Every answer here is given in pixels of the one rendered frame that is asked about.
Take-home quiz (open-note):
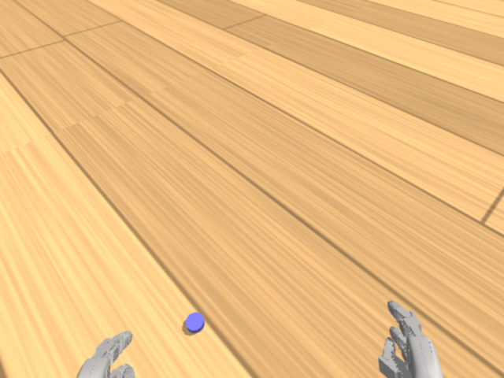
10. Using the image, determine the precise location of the left robot hand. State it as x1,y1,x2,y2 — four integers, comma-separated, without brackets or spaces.
77,331,135,378

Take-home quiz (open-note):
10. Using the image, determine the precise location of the right robot hand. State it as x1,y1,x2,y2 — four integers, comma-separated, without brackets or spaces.
378,300,443,378

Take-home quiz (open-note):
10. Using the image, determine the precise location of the tin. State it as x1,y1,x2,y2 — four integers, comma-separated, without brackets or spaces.
186,313,205,333

